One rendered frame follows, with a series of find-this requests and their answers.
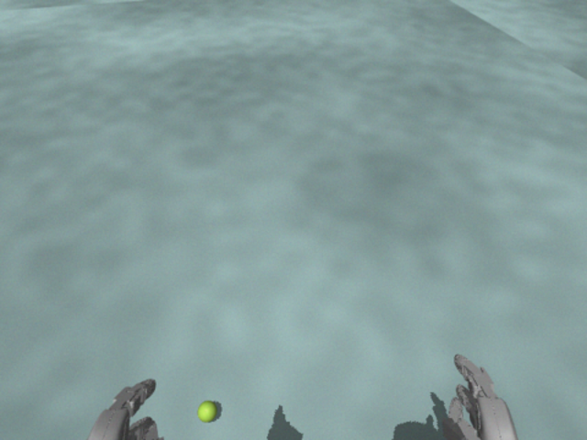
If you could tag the ball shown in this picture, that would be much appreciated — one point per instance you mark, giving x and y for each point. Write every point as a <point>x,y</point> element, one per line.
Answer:
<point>207,411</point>

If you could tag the left robot hand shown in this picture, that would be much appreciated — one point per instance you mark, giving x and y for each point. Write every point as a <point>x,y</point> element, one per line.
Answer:
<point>113,424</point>

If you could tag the right robot hand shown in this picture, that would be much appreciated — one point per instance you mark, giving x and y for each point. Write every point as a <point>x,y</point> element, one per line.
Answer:
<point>489,415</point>

